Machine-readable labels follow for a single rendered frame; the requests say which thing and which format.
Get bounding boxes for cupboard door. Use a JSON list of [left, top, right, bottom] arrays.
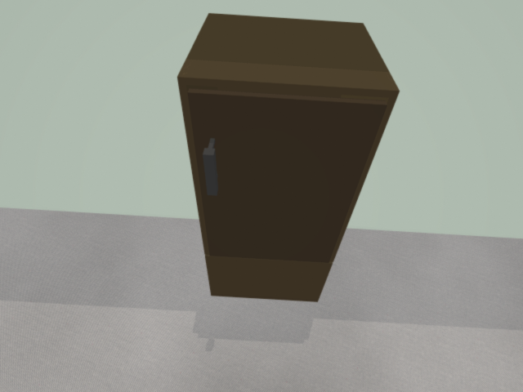
[[188, 88, 387, 263]]

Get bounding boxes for handle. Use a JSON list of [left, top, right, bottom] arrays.
[[203, 138, 218, 196]]

